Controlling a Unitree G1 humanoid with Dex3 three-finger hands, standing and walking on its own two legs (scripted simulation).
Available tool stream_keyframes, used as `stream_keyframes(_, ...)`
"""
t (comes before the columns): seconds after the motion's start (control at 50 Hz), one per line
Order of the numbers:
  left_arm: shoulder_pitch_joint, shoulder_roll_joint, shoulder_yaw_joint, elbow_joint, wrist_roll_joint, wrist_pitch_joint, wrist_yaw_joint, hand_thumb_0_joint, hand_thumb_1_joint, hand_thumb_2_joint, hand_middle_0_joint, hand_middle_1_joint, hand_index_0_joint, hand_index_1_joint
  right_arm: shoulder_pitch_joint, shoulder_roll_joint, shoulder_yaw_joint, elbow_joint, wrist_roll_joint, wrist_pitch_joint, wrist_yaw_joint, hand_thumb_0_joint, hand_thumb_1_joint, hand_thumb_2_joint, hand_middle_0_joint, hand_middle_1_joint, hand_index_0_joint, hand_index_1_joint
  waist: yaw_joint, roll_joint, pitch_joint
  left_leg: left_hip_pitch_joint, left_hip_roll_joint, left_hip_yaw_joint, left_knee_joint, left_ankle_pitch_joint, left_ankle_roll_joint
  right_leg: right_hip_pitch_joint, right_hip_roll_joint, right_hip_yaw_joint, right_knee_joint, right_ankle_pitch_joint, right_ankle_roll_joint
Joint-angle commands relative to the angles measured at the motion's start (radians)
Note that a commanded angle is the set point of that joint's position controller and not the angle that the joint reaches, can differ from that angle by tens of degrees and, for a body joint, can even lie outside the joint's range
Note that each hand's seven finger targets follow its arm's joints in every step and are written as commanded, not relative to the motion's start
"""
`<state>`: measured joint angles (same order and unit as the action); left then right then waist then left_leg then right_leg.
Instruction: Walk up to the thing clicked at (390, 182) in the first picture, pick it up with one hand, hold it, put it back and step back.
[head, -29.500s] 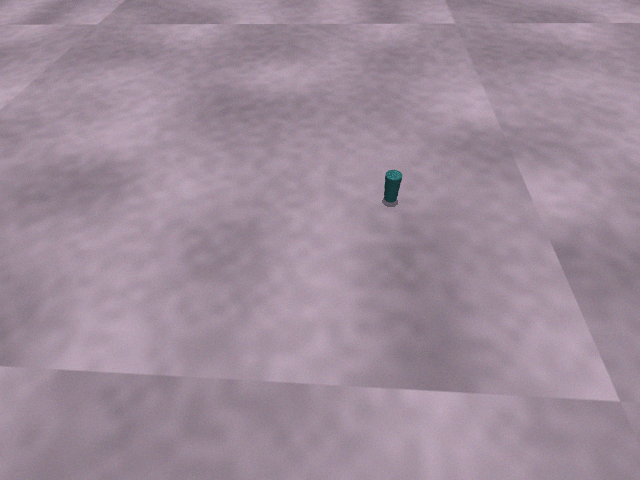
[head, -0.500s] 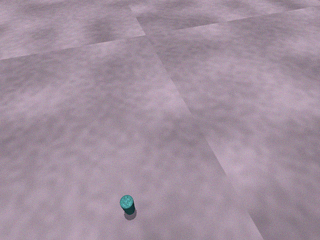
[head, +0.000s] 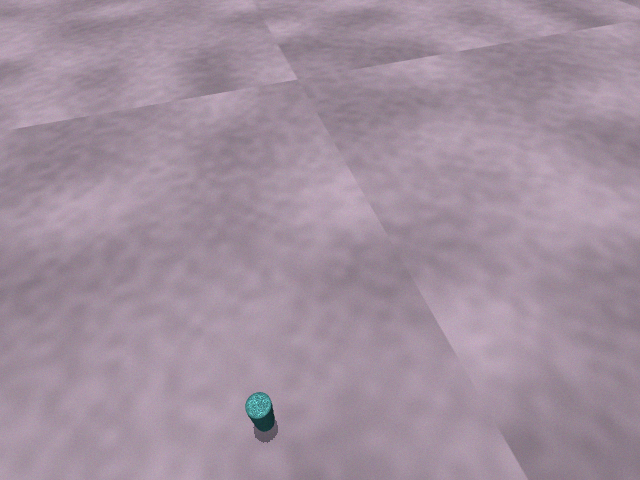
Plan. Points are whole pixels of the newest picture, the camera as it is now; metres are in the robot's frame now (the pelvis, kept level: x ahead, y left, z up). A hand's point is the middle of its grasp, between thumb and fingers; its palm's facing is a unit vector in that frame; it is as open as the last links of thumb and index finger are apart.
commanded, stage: stand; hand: left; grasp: from the side
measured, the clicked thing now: (261, 413) +0.45 +0.23 -0.71
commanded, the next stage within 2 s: step back in 1.16 s
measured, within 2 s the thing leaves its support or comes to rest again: neither
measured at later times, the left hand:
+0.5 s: hand out of the picture +0.09 +0.24 -0.15, palm faces -0.02 -0.94 -0.34, open 7.4 cm
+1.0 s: hand out of the picture +0.09 +0.24 -0.16, palm faces -0.03 -0.94 -0.34, open 7.4 cm
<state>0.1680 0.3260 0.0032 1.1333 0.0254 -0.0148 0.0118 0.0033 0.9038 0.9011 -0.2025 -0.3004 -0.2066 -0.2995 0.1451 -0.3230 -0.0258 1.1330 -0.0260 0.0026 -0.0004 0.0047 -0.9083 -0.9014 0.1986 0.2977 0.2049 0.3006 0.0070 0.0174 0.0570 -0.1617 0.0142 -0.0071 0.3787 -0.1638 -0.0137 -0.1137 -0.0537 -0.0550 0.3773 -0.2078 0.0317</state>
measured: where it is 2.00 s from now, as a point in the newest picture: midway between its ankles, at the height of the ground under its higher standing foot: outside the picture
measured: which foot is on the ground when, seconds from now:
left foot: down 0.00-1.00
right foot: down 0.00-1.00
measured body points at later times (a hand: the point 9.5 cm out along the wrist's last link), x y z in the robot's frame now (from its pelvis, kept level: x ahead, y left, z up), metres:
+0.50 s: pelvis +0.01 +0.00 +0.00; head +0.02 -0.01 +0.45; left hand +0.09 +0.29 -0.13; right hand +0.08 -0.30 -0.14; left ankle +0.03 +0.13 -0.74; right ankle +0.00 -0.14 -0.74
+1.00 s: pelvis +0.02 +0.00 +0.00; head +0.03 -0.01 +0.45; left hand +0.09 +0.29 -0.13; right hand +0.08 -0.30 -0.14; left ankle +0.03 +0.13 -0.74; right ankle +0.00 -0.14 -0.74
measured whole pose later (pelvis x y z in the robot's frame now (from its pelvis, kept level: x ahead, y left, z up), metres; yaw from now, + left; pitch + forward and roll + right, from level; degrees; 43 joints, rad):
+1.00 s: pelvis +0.02 +0.00 +0.00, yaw -1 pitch -2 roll +0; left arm 0.12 0.33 0.01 1.16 0.01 -0.01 0.00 0.00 0.90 0.90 -0.20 -0.30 -0.21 -0.30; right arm 0.11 -0.34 -0.01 1.16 -0.02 -0.01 0.00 0.00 -0.91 -0.90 0.20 0.30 0.20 0.30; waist 0.00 0.01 0.05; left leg -0.12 0.02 0.01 0.31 -0.16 -0.02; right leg -0.08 -0.05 -0.04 0.31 -0.20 0.03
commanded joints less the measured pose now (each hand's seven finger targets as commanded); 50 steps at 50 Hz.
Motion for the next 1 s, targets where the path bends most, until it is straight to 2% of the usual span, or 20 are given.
stream_keyframes(0.0, -0.059, 0.206, 0.040, -0.046, -0.003, -0.022, 0.016, 0.000, 0.900, 0.900, -0.200, -0.300, -0.200, -0.301, -0.040, -0.181, -0.026, -0.047, 0.002, -0.021, -0.012, 0.000, -0.900, -0.900, 0.200, 0.300, 0.200, 0.300, -0.001, -0.007, -0.044, 0.000, 0.091, -0.092, -0.084, 0.003, 0.029, -0.012, -0.086, 0.098, -0.097, 0.011, -0.041)
stream_keyframes(0.04, -0.058, 0.206, 0.038, -0.040, -0.003, -0.020, 0.015, 0.000, 0.900, 0.900, -0.200, -0.300, -0.200, -0.301, -0.038, -0.185, -0.024, -0.043, 0.003, -0.022, -0.012, 0.000, -0.900, -0.900, 0.200, 0.300, 0.200, 0.300, 0.000, -0.010, -0.037, -0.008, 0.090, -0.091, -0.094, -0.009, 0.027, -0.012, -0.081, 0.093, -0.098, -0.001, -0.040)
stream_keyframes(0.14, -0.047, 0.201, 0.036, -0.023, -0.005, -0.020, 0.014, 0.000, 0.900, 0.900, -0.200, -0.300, -0.200, -0.301, -0.047, -0.190, -0.019, -0.037, 0.007, -0.025, -0.014, 0.000, -0.900, -0.900, 0.200, 0.300, 0.200, 0.300, 0.004, -0.010, -0.044, 0.026, 0.097, -0.089, -0.090, 0.078, 0.029, 0.003, -0.086, 0.092, -0.092, 0.092, -0.039)
stream_keyframes(0.2, -0.056, 0.206, 0.037, -0.020, -0.006, -0.021, 0.013, 0.000, 0.900, 0.900, -0.200, -0.300, -0.200, -0.301, -0.044, -0.198, -0.018, -0.034, 0.008, -0.027, -0.014, 0.000, -0.900, -0.900, 0.200, 0.300, 0.200, 0.300, 0.002, -0.019, -0.057, 0.041, 0.100, -0.085, -0.092, 0.097, 0.027, 0.007, -0.082, 0.087, -0.097, 0.095, -0.036)
stream_keyframes(0.24, -0.065, 0.208, 0.039, -0.024, -0.006, -0.021, 0.015, 0.000, 0.900, 0.900, -0.200, -0.300, -0.200, -0.301, -0.050, -0.198, -0.018, -0.034, 0.009, -0.027, -0.016, 0.000, -0.900, -0.900, 0.200, 0.300, 0.200, 0.300, 0.002, -0.020, -0.073, 0.054, 0.105, -0.081, -0.082, 0.152, 0.029, 0.019, -0.087, 0.090, -0.094, 0.143, -0.035)
stream_keyframes(0.28, -0.074, 0.211, 0.040, -0.022, -0.008, -0.021, 0.015, 0.000, 0.900, 0.900, -0.200, -0.300, -0.200, -0.301, -0.041, -0.198, -0.016, -0.029, 0.010, -0.026, -0.017, 0.000, -0.900, -0.900, 0.200, 0.300, 0.200, 0.300, -0.001, -0.023, -0.071, 0.043, 0.104, -0.077, -0.087, 0.143, 0.029, 0.031, -0.088, 0.092, -0.096, 0.148, -0.033)
stream_keyframes(0.36, -0.076, 0.205, 0.040, -0.019, -0.009, -0.020, 0.013, 0.000, 0.900, 0.900, -0.200, -0.300, -0.200, -0.301, -0.054, -0.202, -0.014, -0.028, 0.010, -0.028, -0.018, 0.000, -0.900, -0.900, 0.200, 0.300, 0.200, 0.300, 0.004, -0.008, -0.080, 0.057, 0.110, -0.074, -0.086, 0.205, 0.025, 0.046, -0.089, 0.086, -0.088, 0.198, -0.031)
stream_keyframes(0.44, -0.082, 0.206, 0.040, -0.017, -0.008, -0.017, 0.011, 0.000, 0.900, 0.900, -0.200, -0.300, -0.200, -0.301, -0.061, -0.205, -0.015, -0.027, 0.011, -0.028, -0.018, 0.000, -0.900, -0.900, 0.200, 0.300, 0.200, 0.300, -0.001, -0.020, -0.062, 0.054, 0.109, -0.075, -0.103, 0.145, 0.022, 0.021, -0.085, 0.088, -0.109, 0.130, -0.032)
stream_keyframes(0.46, -0.089, 0.207, 0.041, -0.018, -0.008, -0.015, 0.010, 0.000, 0.900, 0.900, -0.200, -0.300, -0.200, -0.301, -0.058, -0.206, -0.015, -0.026, 0.010, -0.027, -0.018, 0.000, -0.900, -0.900, 0.200, 0.300, 0.200, 0.300, -0.003, -0.012, -0.053, 0.041, 0.105, -0.071, -0.108, 0.102, 0.020, 0.019, -0.084, 0.088, -0.112, 0.108, -0.032)
stream_keyframes(0.56, -0.090, 0.208, 0.042, -0.022, -0.007, -0.016, 0.009, 0.000, 0.900, 0.900, -0.200, -0.300, -0.200, -0.301, -0.059, -0.208, -0.016, -0.027, 0.009, -0.027, -0.016, 0.000, -0.900, -0.900, 0.200, 0.300, 0.200, 0.300, -0.004, -0.010, -0.057, 0.032, 0.106, -0.073, -0.118, 0.082, 0.022, 0.023, -0.085, 0.090, -0.115, 0.099, -0.035)
stream_keyframes(0.64, -0.098, 0.214, 0.044, -0.027, -0.009, -0.021, 0.010, 0.000, 0.900, 0.900, -0.200, -0.300, -0.200, -0.300, -0.070, -0.207, -0.016, -0.031, 0.009, -0.031, -0.014, 0.000, -0.900, -0.900, 0.200, 0.300, 0.200, 0.300, -0.003, -0.018, -0.084, 0.059, 0.117, -0.073, -0.104, 0.173, 0.024, 0.037, -0.091, 0.090, -0.106, 0.159, -0.035)
stream_keyframes(0.76, -0.090, 0.209, 0.040, -0.027, -0.010, -0.018, 0.007, 0.000, 0.900, 0.900, -0.200, -0.300, -0.200, -0.300, -0.075, -0.215, -0.016, -0.028, 0.010, -0.032, -0.013, 0.000, -0.900, -0.900, 0.200, 0.300, 0.200, 0.300, -0.001, -0.007, -0.069, 0.048, 0.115, -0.074, -0.114, 0.144, 0.021, 0.031, -0.088, 0.090, -0.111, 0.125, -0.037)
stream_keyframes(0.8, -0.084, 0.209, 0.040, -0.026, -0.009, -0.016, 0.005, 0.000, 0.900, 0.900, -0.200, -0.300, -0.200, -0.300, -0.069, -0.219, -0.016, -0.025, 0.011, -0.031, -0.014, 0.000, -0.900, -0.900, 0.200, 0.300, 0.200, 0.300, -0.003, -0.004, -0.072, 0.048, 0.111, -0.071, -0.115, 0.099, 0.022, 0.023, -0.087, 0.091, -0.115, 0.106, -0.036)
stream_keyframes(0.86, -0.087, 0.218, 0.042, -0.027, -0.010, -0.017, 0.007, 0.000, 0.900, 0.900, -0.200, -0.300, -0.200, -0.300, -0.066, -0.215, -0.016, -0.025, 0.010, -0.031, -0.013, 0.000, -0.900, -0.900, 0.200, 0.300, 0.200, 0.300, -0.003, -0.023, -0.080, 0.058, 0.116, -0.073, -0.115, 0.133, 0.023, 0.027, -0.089, 0.091, -0.110, 0.120, -0.040)
stream_keyframes(0.9, -0.082, 0.218, 0.042, -0.028, -0.010, -0.018, 0.007, 0.000, 0.900, 0.900, -0.200, -0.300, -0.200, -0.300, -0.068, -0.220, -0.016, -0.027, 0.012, -0.032, -0.014, 0.000, -0.900, -0.900, 0.200, 0.300, 0.200, 0.300, -0.004, -0.021, -0.100, 0.075, 0.119, -0.070, -0.097, 0.189, 0.027, 0.043, -0.094, 0.091, -0.104, 0.182, -0.039)
stream_keyframes(0.98, -0.079, 0.217, 0.042, -0.028, -0.013, -0.019, 0.008, 0.000, 0.900, 0.900, -0.200, -0.300, -0.200, -0.300, -0.063, -0.219, -0.013, -0.026, 0.014, -0.033, -0.014, 0.000, -0.900, -0.900, 0.200, 0.300, 0.200, 0.300, -0.006, -0.021, -0.098, 0.082, 0.119, -0.069, -0.096, 0.202, 0.027, 0.042, -0.092, 0.088, -0.101, 0.203, -0.036)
